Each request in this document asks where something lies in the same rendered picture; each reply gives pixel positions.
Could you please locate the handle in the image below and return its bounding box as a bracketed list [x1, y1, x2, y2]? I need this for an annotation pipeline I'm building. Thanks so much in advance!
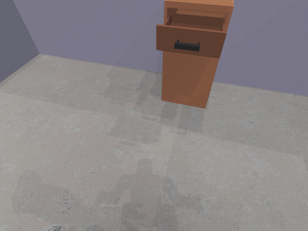
[174, 39, 200, 52]

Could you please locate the drawer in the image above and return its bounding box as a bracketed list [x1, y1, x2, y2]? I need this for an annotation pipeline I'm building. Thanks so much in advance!
[156, 13, 227, 59]

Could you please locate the cabinet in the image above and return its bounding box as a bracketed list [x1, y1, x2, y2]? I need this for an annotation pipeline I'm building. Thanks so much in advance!
[162, 0, 234, 109]

